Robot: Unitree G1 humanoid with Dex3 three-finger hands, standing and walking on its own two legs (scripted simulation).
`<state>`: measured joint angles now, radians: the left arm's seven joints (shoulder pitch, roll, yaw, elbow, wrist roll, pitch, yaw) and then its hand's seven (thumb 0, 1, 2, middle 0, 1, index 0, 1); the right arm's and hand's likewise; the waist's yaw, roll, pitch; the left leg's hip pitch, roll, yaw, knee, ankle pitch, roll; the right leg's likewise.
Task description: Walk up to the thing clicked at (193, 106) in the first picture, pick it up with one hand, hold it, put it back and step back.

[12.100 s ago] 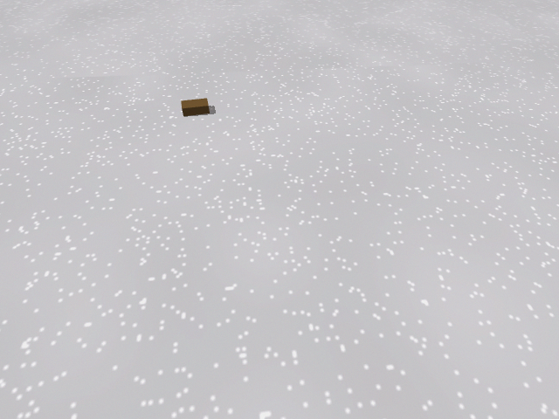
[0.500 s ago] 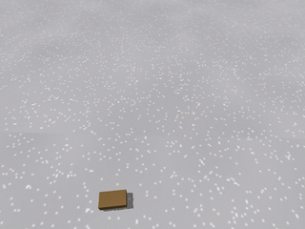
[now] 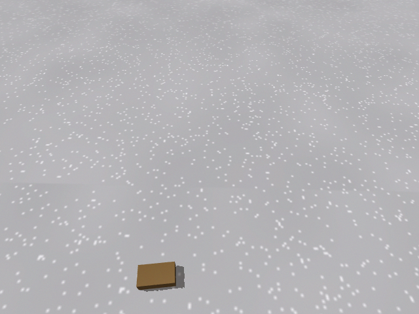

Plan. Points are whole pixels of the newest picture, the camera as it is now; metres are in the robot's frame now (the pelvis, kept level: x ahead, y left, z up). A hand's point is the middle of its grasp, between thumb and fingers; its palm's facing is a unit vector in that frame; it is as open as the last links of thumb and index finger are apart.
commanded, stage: stand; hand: left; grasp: from above
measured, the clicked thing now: (156, 275) +0.39 +0.22 -0.76
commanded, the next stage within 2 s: rise first in 0.14 s
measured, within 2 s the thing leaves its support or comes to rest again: neither
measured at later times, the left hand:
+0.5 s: hand out of the picture +0.14 +0.25 -0.17, palm faces -0.03 -0.94 -0.35, open 9.0 cm
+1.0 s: hand out of the picture +0.11 +0.26 -0.25, palm faces -0.21 -0.85 -0.49, open 13.9 cm
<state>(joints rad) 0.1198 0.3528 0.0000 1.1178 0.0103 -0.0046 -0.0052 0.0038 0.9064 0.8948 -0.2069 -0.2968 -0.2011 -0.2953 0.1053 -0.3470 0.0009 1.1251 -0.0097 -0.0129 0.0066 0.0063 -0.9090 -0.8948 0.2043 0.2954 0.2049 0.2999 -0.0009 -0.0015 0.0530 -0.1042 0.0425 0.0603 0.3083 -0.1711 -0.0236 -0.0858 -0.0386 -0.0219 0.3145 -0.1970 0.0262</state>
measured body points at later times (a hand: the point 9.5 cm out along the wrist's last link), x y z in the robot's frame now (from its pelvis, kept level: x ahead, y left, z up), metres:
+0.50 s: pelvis -0.02 +0.00 -0.02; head +0.05 +0.01 +0.43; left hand +0.14 +0.30 -0.15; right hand +0.08 -0.27 -0.14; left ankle +0.00 +0.13 -0.75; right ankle -0.02 -0.13 -0.75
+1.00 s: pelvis -0.02 +0.01 -0.10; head +0.08 +0.02 +0.34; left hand +0.12 +0.30 -0.22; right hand +0.16 -0.24 -0.19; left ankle +0.00 +0.13 -0.75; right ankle -0.02 -0.13 -0.75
